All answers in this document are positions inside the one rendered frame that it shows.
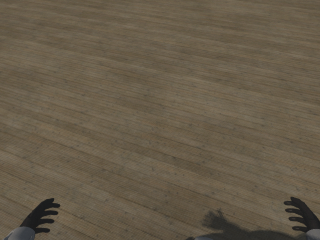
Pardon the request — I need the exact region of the robot right forearm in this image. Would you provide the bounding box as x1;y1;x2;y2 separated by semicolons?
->
306;229;320;240

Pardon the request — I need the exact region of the robot left forearm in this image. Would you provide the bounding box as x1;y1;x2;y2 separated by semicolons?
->
2;226;36;240

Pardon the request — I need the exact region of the right robot hand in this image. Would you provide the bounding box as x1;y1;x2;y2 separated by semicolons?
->
283;196;320;233

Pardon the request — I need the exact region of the left robot hand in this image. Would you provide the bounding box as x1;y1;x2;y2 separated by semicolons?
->
19;198;61;234

